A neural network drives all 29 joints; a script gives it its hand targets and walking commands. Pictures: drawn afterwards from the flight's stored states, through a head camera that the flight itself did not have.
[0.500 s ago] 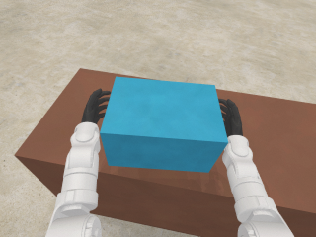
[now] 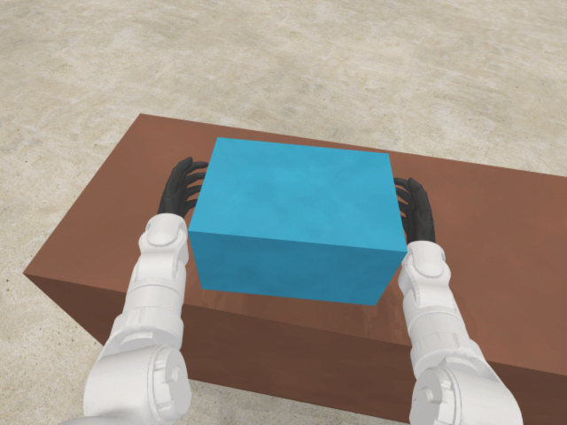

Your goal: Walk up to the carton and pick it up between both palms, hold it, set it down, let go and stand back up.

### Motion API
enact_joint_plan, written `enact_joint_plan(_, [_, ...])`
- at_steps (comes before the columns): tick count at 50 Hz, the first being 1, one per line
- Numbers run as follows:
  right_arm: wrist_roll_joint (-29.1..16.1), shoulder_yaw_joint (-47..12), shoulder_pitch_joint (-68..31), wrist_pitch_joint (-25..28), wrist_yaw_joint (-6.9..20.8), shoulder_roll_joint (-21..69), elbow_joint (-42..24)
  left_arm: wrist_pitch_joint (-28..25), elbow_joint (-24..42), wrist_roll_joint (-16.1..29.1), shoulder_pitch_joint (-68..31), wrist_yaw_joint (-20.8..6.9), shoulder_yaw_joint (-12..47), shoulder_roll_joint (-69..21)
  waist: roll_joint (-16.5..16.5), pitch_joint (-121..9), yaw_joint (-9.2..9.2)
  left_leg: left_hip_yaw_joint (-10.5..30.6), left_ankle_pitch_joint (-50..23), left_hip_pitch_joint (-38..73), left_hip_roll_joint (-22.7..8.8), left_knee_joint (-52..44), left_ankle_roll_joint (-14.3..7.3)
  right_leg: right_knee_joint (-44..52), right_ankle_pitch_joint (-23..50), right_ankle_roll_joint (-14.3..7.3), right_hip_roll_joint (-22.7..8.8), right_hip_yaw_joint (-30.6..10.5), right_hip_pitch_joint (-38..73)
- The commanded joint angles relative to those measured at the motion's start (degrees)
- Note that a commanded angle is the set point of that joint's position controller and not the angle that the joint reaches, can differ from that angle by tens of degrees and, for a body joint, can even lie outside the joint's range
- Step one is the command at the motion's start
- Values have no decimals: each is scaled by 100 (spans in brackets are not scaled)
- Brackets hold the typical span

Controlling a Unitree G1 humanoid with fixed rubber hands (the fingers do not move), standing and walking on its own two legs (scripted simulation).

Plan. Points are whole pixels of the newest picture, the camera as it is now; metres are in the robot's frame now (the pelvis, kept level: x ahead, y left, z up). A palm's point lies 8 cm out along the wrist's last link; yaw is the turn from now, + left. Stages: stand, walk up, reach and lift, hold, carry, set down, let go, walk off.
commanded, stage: set down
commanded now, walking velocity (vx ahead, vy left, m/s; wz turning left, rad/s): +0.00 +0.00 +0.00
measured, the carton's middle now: (295, 220) +0.40 +0.00 +0.04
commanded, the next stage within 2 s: none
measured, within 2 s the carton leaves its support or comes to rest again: rests again in 1.66 s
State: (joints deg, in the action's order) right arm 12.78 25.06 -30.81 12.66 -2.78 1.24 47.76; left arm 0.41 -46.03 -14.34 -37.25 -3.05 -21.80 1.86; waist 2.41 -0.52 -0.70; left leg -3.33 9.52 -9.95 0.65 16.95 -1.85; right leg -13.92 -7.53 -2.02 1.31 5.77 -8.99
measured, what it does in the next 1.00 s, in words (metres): stands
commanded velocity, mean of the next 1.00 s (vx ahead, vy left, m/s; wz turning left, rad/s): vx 0.00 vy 0.00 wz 0.00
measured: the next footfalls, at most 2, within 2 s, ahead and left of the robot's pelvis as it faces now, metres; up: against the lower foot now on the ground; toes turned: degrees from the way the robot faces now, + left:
none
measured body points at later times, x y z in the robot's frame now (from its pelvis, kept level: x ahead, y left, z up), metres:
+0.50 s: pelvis +0.02 +0.01 +0.00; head +0.08 +0.02 +0.44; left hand +0.41 +0.20 +0.02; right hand +0.40 -0.17 +0.02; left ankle -0.01 +0.09 -0.75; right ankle +0.00 -0.09 -0.75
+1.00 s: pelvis +0.01 +0.01 -0.01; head +0.12 +0.01 +0.42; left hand +0.41 +0.20 -0.03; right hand +0.40 -0.17 -0.03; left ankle -0.01 +0.09 -0.75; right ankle +0.00 -0.09 -0.75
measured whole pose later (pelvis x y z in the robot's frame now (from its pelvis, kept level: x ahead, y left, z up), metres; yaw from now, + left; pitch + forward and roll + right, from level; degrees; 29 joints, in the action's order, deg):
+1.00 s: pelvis +0.01 +0.01 -0.01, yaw +1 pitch +20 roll -2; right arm 11.6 22.9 -34.6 27.7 -5.1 -1.5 62.5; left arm -27.2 -75.7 -1.8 -42.4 0.9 -12.7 8.7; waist -1.3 -8.1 0.0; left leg -2.1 11.6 -33.7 0.2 25.1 -2.1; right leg -19.2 -8.5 -2.0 1.3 7.2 -31.0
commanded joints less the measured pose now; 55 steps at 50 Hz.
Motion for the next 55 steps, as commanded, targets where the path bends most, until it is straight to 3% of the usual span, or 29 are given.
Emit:
enact_joint_plan(1, [316,-1958,-3782,536,677,2610,-671,-420,446,-108,-3212,-429,1627,-2727,-322,-2708,-81,-109,-1857,492,-154,-14,327,-198,1721,303,-179,-67,1581])
enact_joint_plan(9, [423,-2060,-3652,789,673,2788,-487,-882,408,38,-3353,-285,1879,-2812,-422,-3441,-6,-64,-2671,677,-228,350,428,-360,2260,265,-107,-43,1311])
enact_joint_plan(17, [441,-2196,-3624,1037,617,2961,-76,-1481,-96,221,-3484,-215,2077,-2889,-469,-3861,31,64,-3157,378,-273,574,489,-554,2866,239,-121,-144,1138])
enact_joint_plan(18, [449,-2230,-3609,1058,609,2992,-33,-1537,-216,239,-3474,-225,2061,-2834,-405,-3845,10,60,-3198,351,-264,605,477,-552,2932,266,-123,-150,1126])
enact_joint_plan(19, [377,-2309,-3372,1101,612,2983,-18,-1654,-195,307,-3218,-189,1984,-2690,-537,-3697,-236,75,-3309,156,-203,547,460,-562,2901,108,-138,-185,1486])
enact_joint_plan(20, [355,-2308,-3432,1119,602,2945,-12,-1722,-285,298,-3263,-179,1990,-2647,-455,-3726,-112,107,-3232,70,-222,503,436,-579,2902,137,-156,-197,1508])
enact_joint_plan(32, [541,-2086,-3524,1376,528,3043,499,-2474,-960,562,-3867,-186,2134,-2662,-464,-4310,146,277,-3143,-276,-246,711,520,-731,2957,100,-183,-232,1068])
enact_joint_plan(49, [514,-2287,-3550,1866,588,3145,1178,-3365,-1954,810,-3934,-197,2228,-2564,-530,-4809,61,367,-2992,-1041,-261,1072,462,-1164,2997,131,-177,-273,419])
enact_joint_plan(55, [567,-2217,-3666,2007,609,3069,1653,-3604,-2514,893,-4006,-229,2227,-2420,-412,-4796,115,388,-2369,-1436,-239,1248,369,-1350,2508,148,-143,-283,-12])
